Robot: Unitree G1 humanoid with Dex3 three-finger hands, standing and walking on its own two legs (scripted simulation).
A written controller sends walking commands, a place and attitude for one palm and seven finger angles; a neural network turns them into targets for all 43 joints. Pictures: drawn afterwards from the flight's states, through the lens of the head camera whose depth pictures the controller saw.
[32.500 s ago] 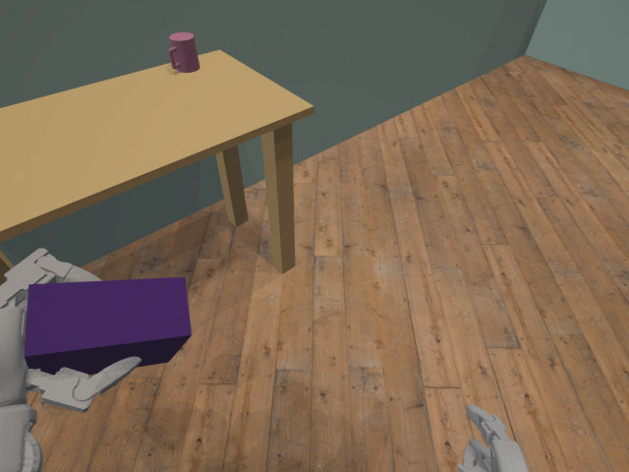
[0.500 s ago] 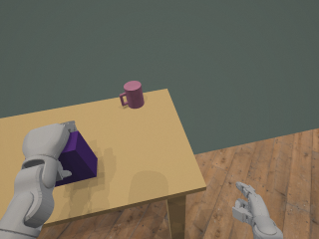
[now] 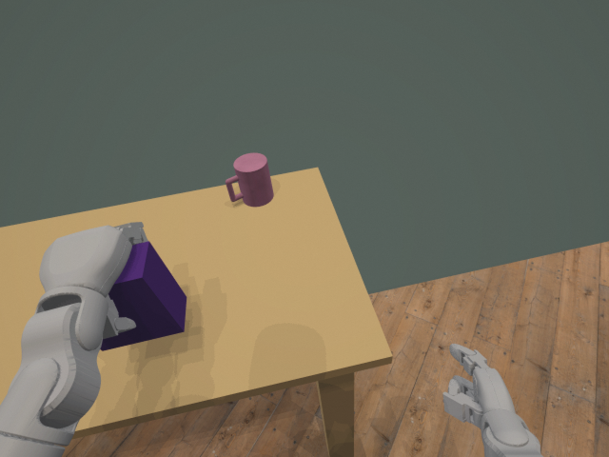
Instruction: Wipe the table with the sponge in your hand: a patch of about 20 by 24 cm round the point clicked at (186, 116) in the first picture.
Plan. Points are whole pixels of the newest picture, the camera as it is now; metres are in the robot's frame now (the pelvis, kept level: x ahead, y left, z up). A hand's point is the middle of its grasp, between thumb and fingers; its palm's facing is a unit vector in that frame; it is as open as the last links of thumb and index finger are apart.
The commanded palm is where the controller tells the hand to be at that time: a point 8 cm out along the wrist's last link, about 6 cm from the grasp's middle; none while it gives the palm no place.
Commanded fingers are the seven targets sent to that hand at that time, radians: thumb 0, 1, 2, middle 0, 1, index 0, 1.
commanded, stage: bring the sponge back beside the body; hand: left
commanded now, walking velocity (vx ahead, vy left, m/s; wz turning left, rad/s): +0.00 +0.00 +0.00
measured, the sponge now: (132, 307) +0.25 +0.28 +0.09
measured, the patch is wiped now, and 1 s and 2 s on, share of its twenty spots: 0.95 0.95 0.95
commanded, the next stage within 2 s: step back with the hand held close in 1.54 s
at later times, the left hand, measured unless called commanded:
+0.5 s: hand (107, 306) +0.23 +0.28 +0.13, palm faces +0.07 -0.08 -0.99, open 10.0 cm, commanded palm +0.20 +0.28 +0.20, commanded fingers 0.00 0.10 1.30 -1.20 -1.60 -1.20 -1.60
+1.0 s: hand (93, 335) +0.19 +0.29 +0.12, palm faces +0.06 -0.09 -0.99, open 10.0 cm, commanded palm +0.16 +0.28 +0.19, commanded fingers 0.00 0.10 1.30 -1.20 -1.60 -1.20 -1.60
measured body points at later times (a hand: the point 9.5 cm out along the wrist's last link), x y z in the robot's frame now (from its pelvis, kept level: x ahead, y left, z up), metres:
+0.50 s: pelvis +0.00 +0.00 +0.00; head -0.01 -0.04 +0.45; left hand +0.22 +0.28 +0.18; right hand +0.26 -0.19 -0.07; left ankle +0.05 +0.16 -0.74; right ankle -0.03 -0.12 -0.74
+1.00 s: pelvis +0.00 +0.00 +0.00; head -0.03 -0.04 +0.45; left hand +0.19 +0.29 +0.17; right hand +0.25 -0.19 -0.07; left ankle +0.05 +0.16 -0.74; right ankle -0.03 -0.12 -0.74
